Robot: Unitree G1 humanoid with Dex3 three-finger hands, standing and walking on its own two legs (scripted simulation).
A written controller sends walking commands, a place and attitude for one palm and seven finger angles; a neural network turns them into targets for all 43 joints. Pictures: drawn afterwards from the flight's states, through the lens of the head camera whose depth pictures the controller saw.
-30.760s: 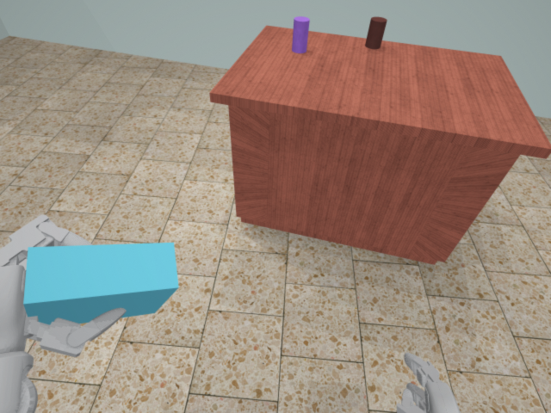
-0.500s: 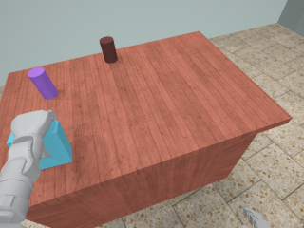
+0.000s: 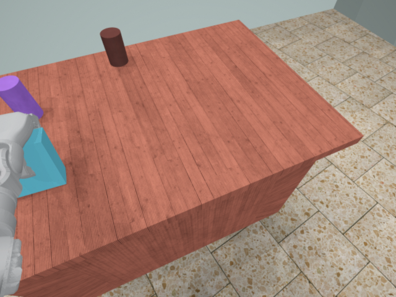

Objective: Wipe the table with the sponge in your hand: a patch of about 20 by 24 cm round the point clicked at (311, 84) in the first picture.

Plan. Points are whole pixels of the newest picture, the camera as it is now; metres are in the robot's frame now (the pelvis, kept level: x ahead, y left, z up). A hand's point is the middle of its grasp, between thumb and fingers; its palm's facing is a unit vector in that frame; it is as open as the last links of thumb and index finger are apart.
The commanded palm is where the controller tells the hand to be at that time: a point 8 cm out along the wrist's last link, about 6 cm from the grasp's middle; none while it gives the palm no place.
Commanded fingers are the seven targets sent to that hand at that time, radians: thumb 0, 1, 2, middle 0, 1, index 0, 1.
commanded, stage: wipe forward along the first lane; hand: left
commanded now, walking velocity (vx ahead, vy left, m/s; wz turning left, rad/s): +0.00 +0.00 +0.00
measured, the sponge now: (29, 171) +0.36 +0.39 +0.01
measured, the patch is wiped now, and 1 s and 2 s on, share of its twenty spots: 0.35 0.35 0.45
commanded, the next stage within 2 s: slide across to the middle lane in 0.30 s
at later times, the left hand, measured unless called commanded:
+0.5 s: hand (23, 137) +0.42 +0.40 +0.06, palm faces -0.17 +0.05 -0.98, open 9.7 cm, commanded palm +0.41 +0.37 +0.11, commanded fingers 0.00 0.10 1.30 -1.20 -1.60 -1.20 -1.60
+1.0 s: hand (55, 129) +0.43 +0.33 +0.07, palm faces -0.11 +0.01 -0.99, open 9.7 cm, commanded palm +0.42 +0.31 +0.11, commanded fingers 0.00 0.10 1.30 -1.20 -1.60 -1.20 -1.60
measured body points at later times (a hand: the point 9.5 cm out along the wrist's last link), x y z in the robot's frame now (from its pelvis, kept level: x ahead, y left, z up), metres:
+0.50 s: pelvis +0.02 +0.02 +0.00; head +0.09 +0.02 +0.44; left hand +0.42 +0.39 +0.12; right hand +0.11 -0.25 -0.13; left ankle +0.00 +0.10 -0.73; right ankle +0.02 -0.12 -0.73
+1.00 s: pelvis +0.04 +0.01 +0.01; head +0.09 +0.00 +0.45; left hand +0.44 +0.33 +0.12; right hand +0.16 -0.25 -0.13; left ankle +0.00 +0.10 -0.73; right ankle +0.02 -0.12 -0.73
